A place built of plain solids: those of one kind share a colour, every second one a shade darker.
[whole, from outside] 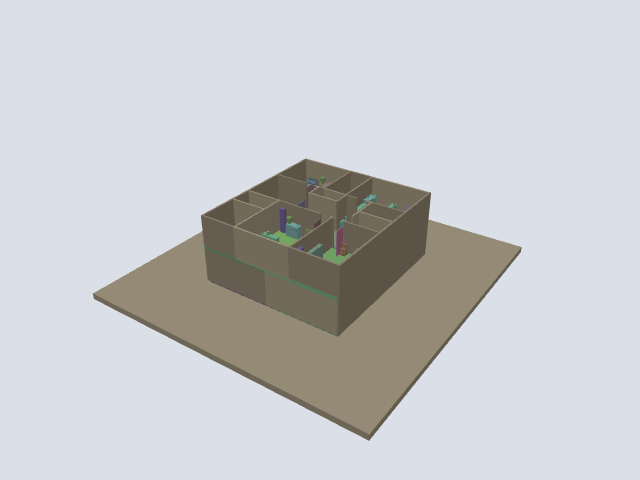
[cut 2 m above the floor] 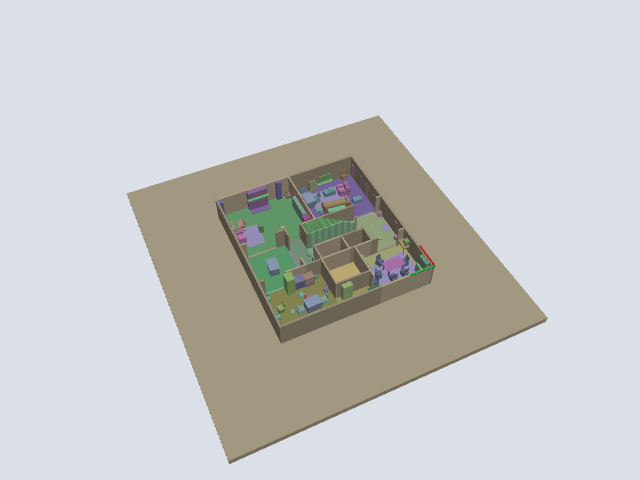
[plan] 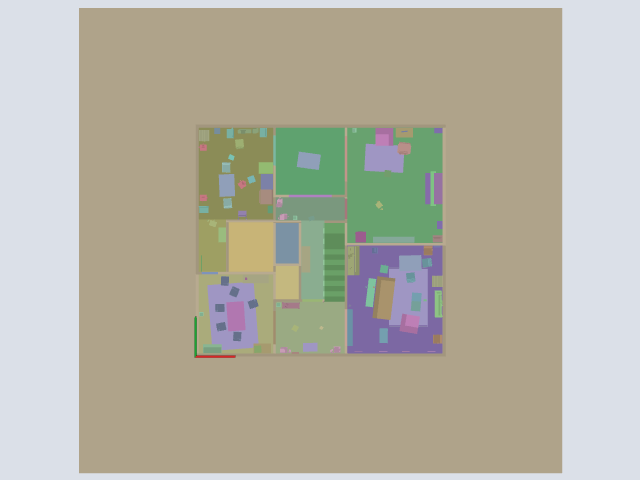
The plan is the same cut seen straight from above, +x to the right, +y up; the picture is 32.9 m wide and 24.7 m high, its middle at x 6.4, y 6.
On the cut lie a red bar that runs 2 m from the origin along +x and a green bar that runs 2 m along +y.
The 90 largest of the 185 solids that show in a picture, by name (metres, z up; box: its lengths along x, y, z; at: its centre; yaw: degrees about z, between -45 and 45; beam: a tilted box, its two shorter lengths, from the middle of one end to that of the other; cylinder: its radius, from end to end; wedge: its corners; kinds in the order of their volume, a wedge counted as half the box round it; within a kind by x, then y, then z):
{
 "under_1": {"box": [24.87, 23.94, 0.5], "at": [6.43, 5.97, -0.8]},
 "wall_1": {"box": [0.16, 4.07, 2.8], "at": [0.08, 2.19, 1.06]},
 "wall_2": {"box": [0.16, 4.47, 2.48], "at": [0.08, 2.4, 4.0]},
 "wall_3": {"box": [0.16, 1.92, 2.48], "at": [0.08, 5.72, 4.0]},
 "wall_4": {"box": [0.16, 7.42, 2.8], "at": [0.08, 8.07, 1.06]},
 "wall_5": {"box": [0.16, 4.97, 2.48], "at": [0.08, 9.29, 4.0]},
 "wall_6": {"box": [0.13, 2.56, 2.8], "at": [1.64, 5.64, 1.06]},
 "wall_7": {"box": [4.12, 0.13, 2.48], "at": [2.06, 4.7, 4.0]},
 "wall_8": {"box": [2.97, 0.13, 2.8], "at": [2.63, 4.29, 1.06]},
 "wall_9": {"box": [5.44, 0.07, 2.48], "at": [2.72, 6.78, 4.0]},
 "wall_10": {"box": [3.87, 0.08, 2.8], "at": [3.5, 6.96, 1.06]},
 "wall_11": {"box": [0.13, 2.85, 2.48], "at": [4.05, 1.58, 4.0]},
 "wall_12": {"box": [0.13, 1.28, 2.8], "at": [4.05, 3.59, 1.06]},
 "wall_13": {"box": [0.13, 1.92, 2.48], "at": [4.05, 5.72, 4.0]},
 "wall_14": {"box": [0.13, 2.08, 2.8], "at": [4.05, 5.83, 1.06]},
 "wall_15": {"box": [0.13, 1.15, 2.8], "at": [4.05, 7.62, 1.06]},
 "wall_16": {"box": [0.13, 1.5, 2.8], "at": [4.05, 9.08, 1.06]},
 "wall_17": {"box": [0.13, 2.68, 2.48], "at": [4.05, 10.44, 4.0]},
 "wall_18": {"box": [1.45, 0.13, 2.48], "at": [4.71, 4.22, 4.0]},
 "wall_19": {"box": [1.45, 0.13, 2.8], "at": [4.71, 4.72, 1.06]},
 "wall_20": {"box": [1.5, 0.13, 2.8], "at": [4.74, 2.88, 1.06]},
 "wall_21": {"box": [0.13, 1.71, 2.8], "at": [5.38, 3.81, 1.06]},
 "wall_22": {"box": [0.13, 2.45, 2.48], "at": [5.38, 5.51, 4.0]},
 "wall_23": {"box": [0.13, 2.08, 2.8], "at": [5.38, 5.83, 1.06]},
 "wall_24": {"box": [2.8, 0.13, 2.48], "at": [5.39, 9.04, 4.0]},
 "wall_25": {"box": [0.13, 2.68, 2.48], "at": [5.86, 10.44, 4.0]},
 "wall_26": {"box": [12.87, 0.16, 5.58], "at": [6.43, 0.08, 2.45]},
 "wall_27": {"box": [12.87, 0.16, 5.58], "at": [6.43, 11.86, 2.45]},
 "wall_28": {"box": [1.17, 0.13, 2.8], "at": [7.21, 6.93, 1.06]},
 "wall_29": {"box": [0.13, 2.91, 2.48], "at": [7.74, 1.61, 4.0]},
 "wall_30": {"box": [0.13, 3.28, 2.8], "at": [7.74, 4.08, 1.06]},
 "wall_31": {"box": [0.13, 3.73, 2.48], "at": [7.74, 5.07, 4.0]},
 "wall_32": {"box": [0.13, 2.68, 2.48], "at": [7.74, 10.44, 4.0]},
 "wall_33": {"box": [0.13, 2.91, 2.48], "at": [9.53, 1.61, 4.0]},
 "wall_34": {"box": [5.2, 0.13, 2.48], "at": [10.27, 3.13, 4.0]},
 "wall_35": {"box": [5.2, 0.13, 2.8], "at": [10.27, 5.79, 1.06]},
 "wall_36": {"box": [5.2, 0.13, 2.48], "at": [10.27, 7.92, 4.0]},
 "wall_37": {"box": [0.16, 2.91, 2.48], "at": [12.79, 1.61, 4.0]},
 "wall_38": {"box": [0.16, 5.56, 2.8], "at": [12.79, 2.94, 1.06]},
 "wall_39": {"box": [0.16, 4.66, 2.48], "at": [12.79, 5.53, 4.0]},
 "wall_40": {"box": [0.16, 5.93, 2.8], "at": [12.79, 8.81, 1.06]},
 "wall_41": {"box": [0.16, 3.79, 2.48], "at": [12.79, 9.88, 4.0]},
 "stair_1": {"box": [1.04, 4.05, 0.47], "at": [7.15, 4.84, -0.06]},
 "stair_2": {"box": [1.04, 3.78, 0.65], "at": [7.15, 4.98, 0.02]},
 "stair_3": {"box": [1.04, 3.51, 0.82], "at": [7.15, 5.12, 0.11]},
 "stair_4": {"box": [1.04, 3.24, 0.99], "at": [7.15, 5.25, 0.2]},
 "stair_5": {"box": [1.04, 2.97, 1.16], "at": [7.15, 5.38, 0.28]},
 "stair_6": {"box": [1.04, 2.7, 1.34], "at": [7.15, 5.52, 0.37]},
 "stair_7": {"box": [1.04, 2.43, 1.51], "at": [7.15, 5.66, 0.45]},
 "stair_8": {"box": [1.04, 2.16, 1.68], "at": [7.15, 5.79, 0.54]},
 "stair_9": {"box": [1.04, 1.89, 1.86], "at": [7.15, 5.92, 0.63]},
 "stair_10": {"box": [1.04, 1.62, 2.03], "at": [7.15, 6.06, 0.71]},
 "stair_11": {"box": [1.04, 1.35, 2.2], "at": [7.15, 6.2, 0.8]},
 "stair_12": {"box": [1.04, 0.81, 2.55], "at": [7.15, 6.46, 0.97]},
 "stair_13": {"box": [1.04, 0.54, 2.72], "at": [7.15, 6.6, 1.06]},
 "floor_family_1": {"box": [4.91, 5.93, 0.62], "at": [10.26, 8.81, -0.48]},
 "floor_kitchen_1": {"box": [1.41, 2.69, 0.79], "at": [0.86, 5.71, -0.39]},
 "floor_kitchen_2": {"box": [3.83, 4.73, 0.79], "at": [2.08, 9.41, -0.39]},
 "floor_living_1": {"box": [4.91, 5.56, 0.5], "at": [10.26, 2.94, -0.54]},
 "floor_dining_1": {"box": [3.83, 4.07, 0.79], "at": [2.08, 2.19, -0.39]},
 "floor_nook_1": {"box": [3.55, 3.45, 0.79], "at": [5.89, 10.05, -0.39]},
 "floor_foyer_1": {"box": [3.55, 2.66, 0.79], "at": [5.89, 1.49, -0.39]},
 "floor_hall_1": {"box": [3.55, 1.2, 0.79], "at": [5.89, 7.6, -0.39]},
 "floor_hall_2": {"box": [1.19, 4.05, 0.79], "at": [6.04, 4.97, -0.39]},
 "floor_pantry_1": {"box": [2.29, 2.56, 0.79], "at": [2.85, 5.64, -0.39]},
 "upper_floor_bedroom_1": {"box": [4.91, 4.66, 0.16], "at": [10.26, 5.53, 2.68]},
 "upper_floor_bonus_1": {"box": [4.91, 3.79, 0.16], "at": [10.26, 9.88, 2.68]},
 "floor_powder_1": {"box": [1.19, 2.08, 0.79], "at": [4.71, 5.83, -0.39]},
 "fixture_breast_family_1": {"box": [0.44, 1.61, 2.68], "at": [12.49, 8.64, 1.12]},
 "kitchen_table_1": {"box": [0.71, 1.06, 0.72], "at": [1.61, 8.81, 0.36], "yaw": 2.4},
 "kitchen_table_2": {"box": [1.06, 0.71, 0.72], "at": [5.83, 10.07, 0.36], "yaw": -7.9},
 "kitchen_table_3": {"box": [1.06, 0.71, 0.72], "at": [11.05, 4.81, 0.08], "yaw": 1.4},
 "floor_coats_1": {"box": [1.19, 1.71, 0.79], "at": [4.71, 3.81, -0.39]},
 "bookcase_1": {"box": [2.14, 0.31, 1.15], "at": [10.19, 6.02, 0.41]},
 "bookcase_2": {"box": [2.14, 0.31, 1.15], "at": [10.51, 8.16, 3.34]},
 "cube_shelf_1": {"box": [1.46, 0.39, 0.76], "at": [2.31, 7.01, 3.15]},
 "cube_shelf_2": {"box": [0.39, 1.46, 0.76], "at": [9.01, 3.29, 0.1], "yaw": -6.8},
 "cube_shelf_3": {"box": [0.39, 1.46, 0.76], "at": [10.01, 3.95, 3.15]},
 "chest_drawers_1": {"box": [1.24, 0.5, 1.03], "at": [0.9, 7.07, 3.28]},
 "chest_drawers_2": {"box": [0.5, 1.13, 1.0], "at": [8.06, 4.67, 3.26]},
 "rug_1": {"box": [2.4, 3.4, 0.08], "at": [1.93, 2.08, -0.03], "yaw": 4.5},
 "rug_2": {"box": [2.0, 2.9, 0.08], "at": [10.95, 3.06, -0.31]},
 "sideboard_1": {"box": [1.35, 0.45, 0.71], "at": [3.1, 4.0, 0.51]},
 "sideboard_2": {"box": [0.45, 1.35, 0.71], "at": [5.67, 5.0, 0.51]},
 "fridge_flat_1": {"box": [0.73, 0.6, 1.66], "at": [3.61, 9.71, 0.83]},
 "sofa_1": {"box": [0.93, 2.16, 0.34], "at": [9.7, 3.01, 0.0], "yaw": -6.8},
 "piano_upright_1": {"box": [0.36, 1.5, 1.22], "at": [7.99, 4.94, 0.32]},
 "range_cooker_1": {"box": [0.65, 0.76, 0.94], "at": [3.65, 8.22, 0.47]},
 "flat_shelf_1": {"box": [0.39, 0.76, 1.46], "at": [1.36, 6.26, 0.73]},
 "tall_cupboard_1": {"box": [0.96, 0.47, 0.89], "at": [0.86, 0.41, 0.44]}
}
